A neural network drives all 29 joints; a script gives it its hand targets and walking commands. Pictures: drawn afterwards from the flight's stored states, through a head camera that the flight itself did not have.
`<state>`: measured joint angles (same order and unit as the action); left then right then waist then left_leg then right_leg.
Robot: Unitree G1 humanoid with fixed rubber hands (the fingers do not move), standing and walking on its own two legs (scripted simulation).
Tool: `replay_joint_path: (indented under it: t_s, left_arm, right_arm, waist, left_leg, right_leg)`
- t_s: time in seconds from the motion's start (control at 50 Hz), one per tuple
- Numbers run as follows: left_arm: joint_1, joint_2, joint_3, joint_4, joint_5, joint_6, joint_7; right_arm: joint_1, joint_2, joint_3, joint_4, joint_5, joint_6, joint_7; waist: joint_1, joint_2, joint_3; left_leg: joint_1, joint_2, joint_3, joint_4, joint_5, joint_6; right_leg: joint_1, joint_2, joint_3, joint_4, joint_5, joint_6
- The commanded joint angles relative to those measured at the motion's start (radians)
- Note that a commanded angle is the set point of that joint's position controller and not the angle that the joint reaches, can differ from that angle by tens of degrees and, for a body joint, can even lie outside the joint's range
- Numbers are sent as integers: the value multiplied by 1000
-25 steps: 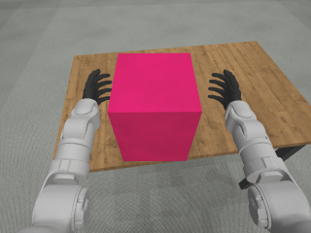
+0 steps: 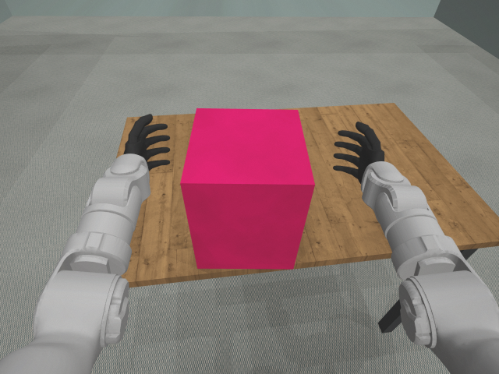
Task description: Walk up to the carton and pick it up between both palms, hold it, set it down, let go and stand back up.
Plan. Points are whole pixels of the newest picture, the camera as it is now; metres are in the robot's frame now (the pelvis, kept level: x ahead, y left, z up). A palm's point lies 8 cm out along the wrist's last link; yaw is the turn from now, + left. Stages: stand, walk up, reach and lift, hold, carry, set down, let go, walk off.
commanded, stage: set down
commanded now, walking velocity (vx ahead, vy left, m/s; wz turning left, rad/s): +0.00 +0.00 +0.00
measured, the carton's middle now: (246, 191) +0.45 +0.01 +0.04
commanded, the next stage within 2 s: none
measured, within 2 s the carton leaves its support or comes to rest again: neither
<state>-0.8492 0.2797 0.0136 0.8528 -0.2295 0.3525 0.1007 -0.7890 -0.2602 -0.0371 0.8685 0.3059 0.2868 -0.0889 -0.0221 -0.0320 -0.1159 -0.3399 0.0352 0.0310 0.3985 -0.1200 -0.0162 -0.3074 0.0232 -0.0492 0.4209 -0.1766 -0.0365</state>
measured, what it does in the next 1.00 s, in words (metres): stands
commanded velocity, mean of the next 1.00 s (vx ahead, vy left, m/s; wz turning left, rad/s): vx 0.00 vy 0.00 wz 0.00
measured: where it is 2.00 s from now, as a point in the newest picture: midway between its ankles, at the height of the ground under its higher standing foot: outside the picture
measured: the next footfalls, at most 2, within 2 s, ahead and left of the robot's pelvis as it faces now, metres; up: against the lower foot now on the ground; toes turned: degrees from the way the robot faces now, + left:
none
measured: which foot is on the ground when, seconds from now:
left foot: down 0.00-1.00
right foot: down 0.00-1.00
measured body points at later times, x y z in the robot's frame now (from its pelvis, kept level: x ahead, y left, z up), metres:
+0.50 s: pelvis +0.01 +0.00 +0.00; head +0.01 +0.01 +0.45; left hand +0.40 +0.19 +0.10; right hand +0.38 -0.20 +0.10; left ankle +0.05 +0.13 -0.74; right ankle +0.02 -0.09 -0.74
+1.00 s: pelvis +0.03 +0.00 +0.00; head +0.02 +0.01 +0.45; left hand +0.30 +0.20 +0.02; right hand +0.29 -0.20 +0.03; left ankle +0.05 +0.13 -0.74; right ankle +0.02 -0.09 -0.74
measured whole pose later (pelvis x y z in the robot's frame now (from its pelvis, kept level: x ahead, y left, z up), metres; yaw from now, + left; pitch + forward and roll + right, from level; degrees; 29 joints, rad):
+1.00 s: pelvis +0.03 +0.00 +0.00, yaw -2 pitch -2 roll +1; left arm 0.02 0.17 0.00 0.26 -0.16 0.10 0.06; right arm 0.07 -0.16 0.00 0.25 0.19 0.03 -0.06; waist 0.03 -0.02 0.00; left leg -0.16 0.03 0.07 0.35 -0.16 -0.01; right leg -0.15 0.02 -0.01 0.39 -0.21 -0.03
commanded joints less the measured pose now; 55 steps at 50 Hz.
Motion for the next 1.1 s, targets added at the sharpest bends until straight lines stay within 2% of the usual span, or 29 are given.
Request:
replay_joint_path:
  t_s: [0.0,0.02,0.06,0.1,0.14,0.18,0.24,0.28,0.3,0.32,0.36,0.38,0.4,0.42,0.52,0.66,0.7,0.72,0.78,0.8,0.84,0.88,0.92,0.96,1.0,1.02,1.04,1.06,1.08]
  left_arm:
    - [-669,171,29,-312,-22,-85,3]
    - [-696,169,22,-274,-33,-72,21]
    - [-443,101,27,-361,-3,-67,17]
    - [-693,177,25,-404,-35,-52,33]
    - [-379,84,34,-475,1,-23,34]
    - [-561,143,28,-450,-19,-8,28]
    - [-279,104,71,-459,28,-14,9]
    - [-386,118,86,-482,52,-20,-4]
    - [-158,57,111,-520,91,-14,-10]
    - [-276,114,130,-563,89,-22,-23]
    - [-63,67,159,-562,132,-29,-45]
    - [-176,92,157,-592,120,-33,-50]
    - [-42,44,153,-609,137,-35,-48]
    - [-255,95,135,-685,96,-36,-37]
    - [-34,49,88,-741,58,-31,-22]
    - [208,39,102,-829,72,-93,-43]
    - [424,-19,91,-843,99,-121,-53]
    - [291,30,94,-852,82,-141,-58]
    - [459,-3,68,-816,92,-201,-63]
    - [282,41,59,-816,69,-217,-57]
    - [662,-35,64,-827,110,-277,-58]
    - [390,18,27,-849,66,-308,-33]
    - [694,-46,18,-822,79,-324,-31]
    - [495,20,-5,-851,56,-350,-34]
    - [757,-22,-4,-830,82,-368,-32]
    - [499,52,-13,-905,41,-382,-27]
    - [589,1,-32,-816,52,-369,-21]
    - [704,-13,-15,-833,59,-380,-21]
    - [605,28,-17,-836,51,-384,-20]
  right_arm:
    - [-597,-204,-78,-348,-20,-88,-3]
    - [-656,-207,-90,-308,-37,-75,-1]
    - [-388,-184,-36,-329,-11,-91,5]
    - [-641,-229,-99,-378,-39,-80,2]
    - [-351,-202,-53,-391,-9,-88,5]
    - [-517,-225,-96,-379,-31,-75,3]
    - [-241,-175,-21,-395,-2,-78,1]
    - [-358,-203,-48,-403,-14,-93,0]
    - [-151,-152,5,-399,7,-107,4]
    - [-261,-183,-3,-484,7,-126,-5]
    - [-90,-141,43,-494,15,-153,-16]
    - [-196,-151,17,-528,4,-157,-20]
    - [-67,-131,25,-529,6,-166,-20]
    - [-254,-171,-29,-585,-7,-161,-18]
    - [-50,-147,-20,-682,-11,-161,-3]
    - [194,-115,-4,-779,-33,-217,-8]
    - [414,-83,8,-774,-48,-242,-6]
    - [288,-97,-12,-811,-53,-250,-11]
    - [485,-37,2,-802,-77,-277,0]
    - [312,-65,-35,-833,-103,-271,1]
    - [669,15,24,-827,-95,-310,16]
    - [403,-50,-40,-852,-119,-321,26]
    - [684,24,6,-850,-118,-330,41]
    - [510,-26,-26,-883,-134,-346,32]
    - [751,21,11,-867,-128,-366,40]
    - [528,-29,-31,-955,-132,-374,33]
    - [583,-16,-13,-838,-134,-360,39]
    - [701,16,1,-846,-127,-370,45]
    - [614,-8,-21,-874,-137,-369,42]
  waist:
    - [-6,79,-586]
    - [-10,69,-558]
    - [7,54,-572]
    - [-12,78,-644]
    - [-1,68,-625]
    - [-20,80,-660]
    - [12,10,-624]
    - [-1,49,-606]
    - [22,33,-543]
    - [21,16,-568]
    - [34,-2,-458]
    - [26,7,-451]
    - [26,11,-412]
    - [15,58,-443]
    - [18,33,-406]
    - [31,1,-385]
    - [28,9,-365]
    - [29,27,-355]
    - [37,21,-234]
    - [31,33,-258]
    - [69,5,-218]
    - [41,62,-221]
    - [62,-7,-130]
    - [40,26,-170]
    - [61,5,-166]
    - [39,21,-238]
    - [31,13,-106]
    - [55,-2,-109]
    - [56,-5,-97]
  left_leg:
    - [204,-51,-9,-17,41,8]
    - [171,-41,-19,-25,-5,15]
    - [286,-40,-21,-18,104,1]
    - [216,-39,-19,-2,58,0]
    - [351,-31,-24,7,175,-14]
    - [268,-35,-25,10,134,-12]
    - [279,-47,-17,-5,171,11]
    - [228,-50,-9,-20,141,6]
    - [282,-51,-9,-23,208,12]
    - [254,-60,5,-18,180,11]
    - [258,-64,10,-40,184,25]
    - [232,-67,15,-50,137,27]
    - [272,-58,10,-57,152,24]
    - [253,-58,17,-58,105,14]
    - [333,-44,8,-39,136,18]
    - [329,-52,14,-37,191,12]
    - [385,-47,6,-46,248,8]
    - [342,-50,16,-46,205,9]
    - [352,-47,15,-61,163,12]
    - [279,-46,22,-71,83,18]
    - [353,-42,11,-77,181,21]
    - [267,-36,8,-71,102,8]
    - [325,-32,-3,-87,97,27]
    - [252,-38,7,-86,61,23]
    - [323,-32,1,-74,148,21]
    - [250,-39,7,-69,98,23]
    - [235,-34,-9,-77,50,20]
    - [283,-31,-5,-87,59,22]
    - [247,-35,2,-88,17,24]
  right_leg:
    - [86,1,57,-60,165,53]
    - [76,4,55,-46,114,53]
    - [148,14,50,-49,226,47]
    - [77,20,37,-26,172,54]
    - [145,30,35,-38,273,54]
    - [108,29,35,-26,248,57]
    - [227,18,65,-38,340,66]
    - [210,17,58,-22,326,71]
    - [276,20,63,-28,389,71]
    - [257,19,64,-29,384,83]
    - [324,14,74,-35,409,90]
    - [296,9,73,-41,364,91]
    - [295,13,69,-46,354,83]
    - [209,14,60,-54,264,79]
    - [172,16,59,-72,248,59]
    - [215,13,70,-54,364,65]
    - [253,14,74,-68,400,53]
    - [208,6,80,-69,362,59]
    - [187,0,89,-108,270,47]
    - [146,-8,95,-105,188,45]
    - [238,-7,99,-109,277,39]
    - [151,-5,91,-87,181,35]
    - [195,-16,108,-122,156,31]
    - [169,-21,112,-107,151,35]
    - [229,-17,109,-104,227,33]
    - [205,-23,117,-91,217,38]
    - [164,-24,113,-91,161,34]
    - [186,-26,110,-109,144,33]
    - [153,-29,116,-115,104,35]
